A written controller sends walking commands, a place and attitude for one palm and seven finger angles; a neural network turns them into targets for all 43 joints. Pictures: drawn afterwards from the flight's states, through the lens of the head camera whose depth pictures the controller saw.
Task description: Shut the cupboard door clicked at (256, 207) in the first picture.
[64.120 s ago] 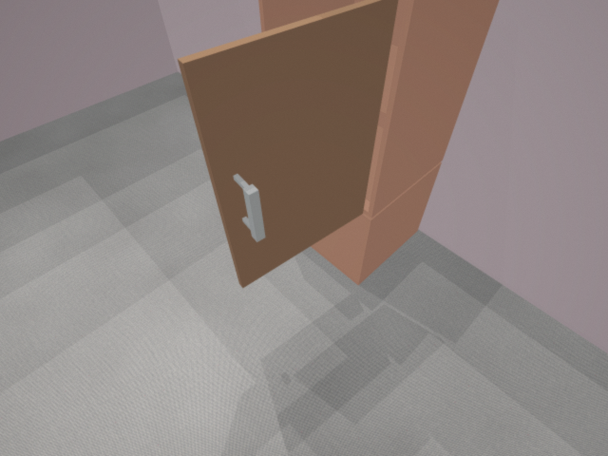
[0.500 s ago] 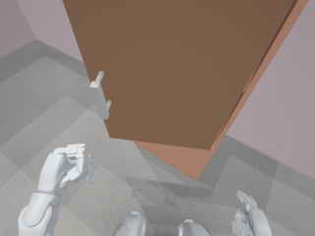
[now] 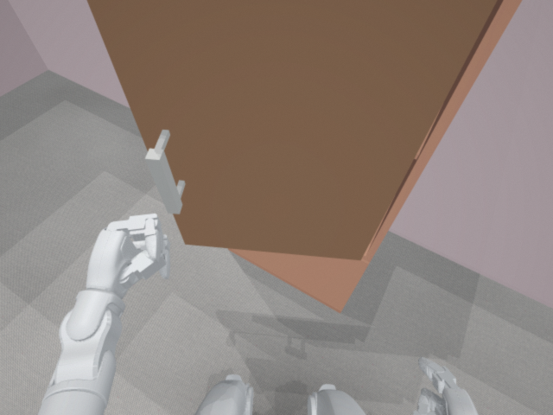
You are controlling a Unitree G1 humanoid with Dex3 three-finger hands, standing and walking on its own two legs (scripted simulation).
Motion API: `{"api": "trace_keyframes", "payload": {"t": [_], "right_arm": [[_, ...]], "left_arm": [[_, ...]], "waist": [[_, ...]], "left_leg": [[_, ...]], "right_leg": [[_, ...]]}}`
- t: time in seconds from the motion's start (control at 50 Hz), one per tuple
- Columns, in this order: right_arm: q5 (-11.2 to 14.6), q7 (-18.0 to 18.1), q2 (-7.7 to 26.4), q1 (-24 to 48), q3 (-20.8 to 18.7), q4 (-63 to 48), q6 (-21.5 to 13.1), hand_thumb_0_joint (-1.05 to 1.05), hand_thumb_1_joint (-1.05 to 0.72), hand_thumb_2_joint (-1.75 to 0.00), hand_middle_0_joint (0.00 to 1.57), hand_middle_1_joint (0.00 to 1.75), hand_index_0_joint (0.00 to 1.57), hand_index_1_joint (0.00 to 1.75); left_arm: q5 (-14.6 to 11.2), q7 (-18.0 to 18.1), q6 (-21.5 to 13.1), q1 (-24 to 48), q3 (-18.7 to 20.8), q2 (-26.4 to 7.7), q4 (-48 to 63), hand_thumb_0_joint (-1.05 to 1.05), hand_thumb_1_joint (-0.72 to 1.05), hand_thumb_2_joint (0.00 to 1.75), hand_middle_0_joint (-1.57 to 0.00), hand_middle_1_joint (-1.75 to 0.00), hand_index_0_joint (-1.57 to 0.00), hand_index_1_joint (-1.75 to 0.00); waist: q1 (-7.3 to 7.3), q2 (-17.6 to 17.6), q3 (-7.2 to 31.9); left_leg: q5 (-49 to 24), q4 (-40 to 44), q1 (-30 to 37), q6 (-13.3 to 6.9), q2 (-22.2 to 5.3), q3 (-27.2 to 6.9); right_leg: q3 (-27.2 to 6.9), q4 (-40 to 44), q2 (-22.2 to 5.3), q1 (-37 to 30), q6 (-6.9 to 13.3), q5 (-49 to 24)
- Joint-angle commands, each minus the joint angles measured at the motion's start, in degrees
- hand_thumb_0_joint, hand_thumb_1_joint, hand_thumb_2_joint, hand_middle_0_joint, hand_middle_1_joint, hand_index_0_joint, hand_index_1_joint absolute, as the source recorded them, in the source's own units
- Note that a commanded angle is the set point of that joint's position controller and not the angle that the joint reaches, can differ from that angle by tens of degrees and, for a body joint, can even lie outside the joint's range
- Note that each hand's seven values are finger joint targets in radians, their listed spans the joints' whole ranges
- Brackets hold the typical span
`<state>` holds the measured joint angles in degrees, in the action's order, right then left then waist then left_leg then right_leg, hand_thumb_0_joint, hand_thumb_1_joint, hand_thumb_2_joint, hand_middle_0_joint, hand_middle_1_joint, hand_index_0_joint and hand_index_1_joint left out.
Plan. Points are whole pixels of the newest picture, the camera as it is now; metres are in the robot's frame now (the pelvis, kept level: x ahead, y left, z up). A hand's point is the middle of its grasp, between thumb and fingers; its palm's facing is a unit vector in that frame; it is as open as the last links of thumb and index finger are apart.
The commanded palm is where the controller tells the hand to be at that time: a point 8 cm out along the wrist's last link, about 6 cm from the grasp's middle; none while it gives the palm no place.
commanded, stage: bring the fist close to the handle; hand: left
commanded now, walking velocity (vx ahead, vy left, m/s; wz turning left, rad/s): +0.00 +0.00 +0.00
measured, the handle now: (169, 174) +0.47 +0.20 +0.05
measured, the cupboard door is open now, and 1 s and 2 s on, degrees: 26 26 11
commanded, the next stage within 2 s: push the door shut along its arc in 0.64 s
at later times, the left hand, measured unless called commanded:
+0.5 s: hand (166, 228) +0.37 +0.18 +0.04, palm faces -0.05 -1.00 +0.00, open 3.1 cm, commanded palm +0.34 +0.24 +0.05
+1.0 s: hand (169, 217) +0.38 +0.18 +0.05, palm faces -0.11 -0.99 -0.01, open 3.1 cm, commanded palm +0.37 +0.23 +0.05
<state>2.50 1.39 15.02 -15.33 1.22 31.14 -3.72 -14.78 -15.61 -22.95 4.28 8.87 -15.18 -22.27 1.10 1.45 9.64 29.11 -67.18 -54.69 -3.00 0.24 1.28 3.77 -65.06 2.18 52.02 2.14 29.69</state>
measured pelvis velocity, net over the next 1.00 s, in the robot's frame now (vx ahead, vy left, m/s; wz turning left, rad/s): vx -0.01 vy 0.00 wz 0.00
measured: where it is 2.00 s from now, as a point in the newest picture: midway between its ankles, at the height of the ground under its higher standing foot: outside the picture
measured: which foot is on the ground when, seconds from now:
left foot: down 0.00-1.00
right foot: down 0.00-1.00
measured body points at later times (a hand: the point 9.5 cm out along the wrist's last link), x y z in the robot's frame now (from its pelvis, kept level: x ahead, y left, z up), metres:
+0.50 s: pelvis +0.00 +0.00 +0.00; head +0.08 +0.01 +0.44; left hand +0.36 +0.24 +0.05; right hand +0.11 -0.26 -0.10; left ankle +0.03 +0.09 -0.65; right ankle +0.02 -0.10 -0.65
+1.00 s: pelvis -0.01 +0.00 +0.00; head +0.08 +0.02 +0.44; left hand +0.38 +0.24 +0.05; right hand +0.13 -0.25 -0.10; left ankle +0.03 +0.09 -0.65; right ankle +0.02 -0.10 -0.65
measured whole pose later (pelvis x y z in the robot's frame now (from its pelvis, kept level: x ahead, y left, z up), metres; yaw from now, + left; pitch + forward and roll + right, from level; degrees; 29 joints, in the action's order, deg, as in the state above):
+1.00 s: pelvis -0.01 +0.00 +0.00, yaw +0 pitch +18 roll -3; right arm 2.7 1.1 15.1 -14.2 1.7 33.3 -1.1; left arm -13.4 -19.8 -25.5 25.3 11.4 -18.6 -44.3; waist 2.3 0.9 9.0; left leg 28.8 -68.2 -57.6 -3.1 0.1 0.9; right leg 4.1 -65.6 2.3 54.6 2.1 29.1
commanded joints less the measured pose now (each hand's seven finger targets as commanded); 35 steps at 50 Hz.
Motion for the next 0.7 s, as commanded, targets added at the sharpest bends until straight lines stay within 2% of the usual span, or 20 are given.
{"api": "trace_keyframes", "payload": {"t": [0.0, 0.04, 0.06, 0.1, 0.12, 0.16, 0.2, 0.24, 0.28, 0.34, 0.36, 0.4, 0.42, 0.44, 0.46, 0.52, 0.58, 0.6, 0.62, 0.68], "right_arm": [[0.3, 0.5, 8.4, 0.8, -3.6, -6.6, -2.3, 0.0, -0.9, -0.9, 0.2, 0.3, 0.2, 0.3], [0.2, 0.5, 8.6, 0.2, -3.6, -6.1, -2.2, 0.0, -0.9, -0.9, 0.2, 0.3, 0.2, 0.3], [0.1, 0.6, 8.9, -0.1, -3.6, -5.9, -2.1, 0.0, -0.9, -0.9, 0.2, 0.3, 0.2, 0.3], [0.1, 0.6, 8.7, -0.1, -3.5, -5.1, -1.9, 0.0, -0.9, -0.9, 0.2, 0.3, 0.2, 0.3], [0.1, 0.5, 8.6, -0.3, -3.6, -5.0, -1.9, 0.0, -0.9, -0.9, 0.2, 0.3, 0.2, 0.3], [0.1, 0.4, 9.0, -1.1, -3.7, -4.9, -1.6, 0.0, -0.9, -0.9, 0.2, 0.3, 0.2, 0.3], [0.1, 0.3, 8.7, -1.0, -3.6, -4.5, -1.2, 0.0, -0.9, -0.9, 0.2, 0.3, 0.2, 0.3], [0.1, 0.2, 8.8, -1.3, -3.5, -4.5, -0.7, 0.0, -0.9, -0.9, 0.2, 0.3, 0.2, 0.3], [0.2, 0.0, 8.8, -1.4, -3.5, -4.9, -0.2, 0.0, -0.9, -0.9, 0.2, 0.3, 0.2, 0.3], [0.2, -0.3, 8.6, -1.4, -3.7, -5.4, 0.2, 0.0, -0.9, -0.9, 0.2, 0.3, 0.2, 0.3], [0.1, -0.3, 8.8, -1.7, -3.7, -5.3, 0.3, 0.0, -0.9, -0.9, 0.2, 0.3, 0.2, 0.3], [0.2, -0.5, 8.5, -1.4, -3.9, -5.5, 0.4, 0.0, -0.9, -0.9, 0.2, 0.3, 0.2, 0.3], [0.3, -0.4, 8.7, -1.7, -4.0, -5.4, 0.5, 0.0, -0.9, -0.9, 0.2, 0.3, 0.2, 0.3], [0.3, -0.4, 8.6, -1.5, -4.0, -5.5, 0.4, 0.0, -0.9, -0.9, 0.2, 0.3, 0.2, 0.3], [0.3, -0.3, 8.8, -1.7, -4.1, -5.3, 0.4, 0.0, -0.9, -0.9, 0.2, 0.3, 0.2, 0.3], [0.4, -0.3, 8.8, -1.3, -4.1, -5.1, 0.5, 0.0, -0.9, -0.9, 0.2, 0.3, 0.2, 0.3], [0.3, 0.0, 9.0, -1.2, -4.1, -4.6, 0.3, 0.0, -0.9, -0.9, 0.2, 0.3, 0.2, 0.3], [0.3, 0.0, 8.8, -1.1, -4.0, -4.5, 0.3, 0.0, -0.9, -0.9, 0.2, 0.3, 0.2, 0.3], [0.3, 0.2, 9.0, -1.1, -4.0, -4.3, 0.3, 0.0, -0.9, -0.9, 0.2, 0.3, 0.2, 0.3], [0.2, 0.2, 8.9, -1.0, -4.0, -4.3, 0.1, 0.0, -0.9, -0.9, 0.2, 0.3, 0.2, 0.3]], "left_arm": [[-0.5, 0.4, -4.2, 17.7, 2.8, -8.3, 8.1, 0.0, 0.9, 0.9, -1.3, -1.5, -1.3, -1.5], [-0.3, 0.4, -4.3, 20.2, 2.8, -8.5, 6.4, 0.0, 0.9, 0.9, -1.3, -1.5, -1.3, -1.5], [-0.3, 0.5, -4.3, 21.4, 3.9, -9.8, 5.4, 0.0, 0.9, 0.9, -1.3, -1.5, -1.3, -1.5], [0.2, 0.6, -4.4, 25.6, 3.3, -9.3, 3.1, 0.0, 0.9, 0.9, -1.3, -1.5, -1.3, -1.5], [0.3, 0.6, -4.7, 26.7, 3.2, -9.3, 3.0, 0.0, 0.9, 0.9, -1.3, -1.5, -1.3, -1.5], [0.2, 0.7, -4.5, 25.9, 5.2, -11.2, 0.4, 0.0, 0.9, 0.9, -1.3, -1.5, -1.3, -1.5], [0.4, 0.6, -4.7, 29.5, 4.5, -10.5, -0.7, 0.0, 0.9, 0.9, -1.3, -1.5, -1.3, -1.5], [0.5, 0.6, -4.5, 28.6, 5.5, -11.4, -4.0, 0.0, 0.9, 0.9, -1.3, -1.5, -1.3, -1.5], [0.4, 0.0, -4.5, 27.2, 6.7, -12.2, -5.4, 0.0, 0.9, 0.9, -1.3, -1.5, -1.3, -1.5], [-0.3, -0.8, -5.2, 26.4, 7.0, -12.2, -3.9, 0.0, 0.9, 0.9, -1.3, -1.5, -1.3, -1.5], [-0.4, -1.0, -5.6, 26.9, 7.7, -13.3, -3.4, 0.0, 0.9, 0.9, -1.3, -1.5, -1.3, -1.5], [-0.9, -1.5, -6.2, 26.1, 6.6, -11.6, -2.0, 0.0, 0.9, 0.9, -1.3, -1.5, -1.3, -1.5], [-1.0, -1.5, -6.4, 25.1, 7.3, -12.2, -2.0, 0.0, 0.9, 0.9, -1.3, -1.5, -1.3, -1.5], [-1.0, -1.7, -6.5, 25.8, 5.9, -11.0, -1.3, 0.0, 0.9, 0.9, -1.3, -1.5, -1.3, -1.5], [-1.1, -1.7, -6.7, 26.2, 6.4, -11.7, -1.0, 0.0, 0.9, 0.9, -1.3, -1.5, -1.3, -1.5], [-1.1, -1.9, -6.8, 25.7, 5.6, -10.7, -1.2, 0.0, 0.9, 0.9, -1.3, -1.5, -1.3, -1.5], [-0.7, -1.7, -7.1, 28.2, 5.6, -11.5, -0.9, 0.0, 0.9, 0.9, -1.3, -1.5, -1.3, -1.5], [-0.8, -1.7, -7.0, 29.0, 4.6, -10.2, -1.4, 0.0, 0.9, 0.9, -1.3, -1.5, -1.3, -1.5], [-0.7, -1.5, -7.1, 30.0, 5.3, -11.1, -1.6, 0.0, 0.9, 0.9, -1.3, -1.5, -1.3, -1.5], [-0.8, -1.4, -7.4, 29.2, 6.7, -12.3, -1.2, 0.0, 0.9, 0.9, -1.3, -1.5, -1.3, -1.5]], "waist": [[1.01, 1.1, 15.0], [1.05, 1.1, 15.7], [0.95, 1.1, 16.3], [1.64, 1.2, 16.6], [1.38, 2.1, 17.6], [0.76, 0.7, 18.9], [1.22, 2.0, 19.1], [1.02, -0.1, 17.8], [0.43, -0.7, 18.4], [-0.01, 0.7, 19.6], [-0.01, 0.9, 20.4], [0.23, 0.5, 20.5], [0.16, -0.3, 20.2], [0.69, 0.0, 20.0], [0.83, 0.4, 19.7], [1.07, 0.3, 17.9], [1.42, 1.7, 17.9], [1.66, 1.5, 17.1], [1.78, 0.7, 17.4], [0.68, 2.3, 20.3]], "left_leg": [[-10.8, 10.6, 11.4, 1.8, -0.9, -4.8], [-10.8, 10.7, 12.5, 1.9, -1.0, -5.2], [-11.3, 10.4, 12.2, 1.8, -1.0, -5.3], [-11.4, 10.1, 12.3, 1.9, -1.1, -5.2], [-11.5, 10.0, 12.7, 1.9, -1.1, -5.2], [-13.3, 9.9, 12.7, 1.9, -1.0, -5.2], [-13.9, 9.6, 12.9, 2.0, -1.0, -5.0], [-12.6, 9.8, 10.8, 1.8, -0.9, -4.5], [-13.5, 9.6, 9.8, 1.6, -0.8, -3.9], [-14.6, 9.5, 10.4, 1.6, -0.7, -3.4], [-15.4, 9.4, 10.8, 1.6, -0.8, -3.7], [-16.0, 9.4, 11.2, 1.6, -0.8, -3.4], [-16.5, 9.7, 11.6, 1.6, -1.0, -3.6], [-15.8, 9.5, 11.4, 1.5, -0.9, -3.4], [-16.0, 9.4, 11.5, 1.4, -1.0, -3.7], [-14.2, 9.9, 11.7, 1.5, -1.0, -3.7], [-13.3, 10.0, 12.8, 1.7, -1.2, -4.5], [-12.0, 10.3, 12.7, 1.7, -1.2, -4.8], [-11.6, 10.1, 12.6, 1.7, -1.2, -4.9], [-13.9, 10.0, 14.3, 1.9, -1.1, -4.9]], "right_leg": [[-3.9, 8.8, -0.7, -7.4, -0.1, -11.9], [-3.5, 8.8, -0.6, -6.8, 0.1, -11.7], [-3.7, 8.6, -0.6, -7.1, 0.2, -12.2], [-3.8, 8.4, -0.7, -6.4, -0.1, -12.6], [-3.9, 8.4, -0.8, -6.5, 0.0, -12.5], [-3.9, 8.2, -0.6, -7.9, 0.1, -14.2], [-3.9, 7.9, -0.8, -7.2, 0.0, -15.0], [-4.4, 8.6, -0.7, -8.4, -0.1, -14.3], [-4.9, 8.7, -0.9, -10.1, -0.2, -15.8], [-5.2, 8.7, -0.9, -11.0, -0.3, -17.1], [-5.1, 8.2, -0.8, -11.5, -0.1, -17.9], [-5.3, 8.4, -0.9, -11.7, -0.4, -18.8], [-5.0, 8.4, -0.7, -11.5, -0.3, -19.0], [-5.1, 8.6, -0.8, -11.1, -0.5, -18.4], [-5.0, 8.4, -0.7, -10.7, -0.3, -18.5], [-4.8, 9.0, -0.7, -9.2, -0.3, -16.3], [-4.3, 8.6, -0.7, -7.4, -0.2, -14.7], [-4.1, 8.9, -0.6, -6.5, -0.2, -13.3], [-4.2, 8.9, -0.6, -6.7, -0.2, -12.9], [-4.2, 8.3, -0.6, -7.8, 0.0, -14.9]]}}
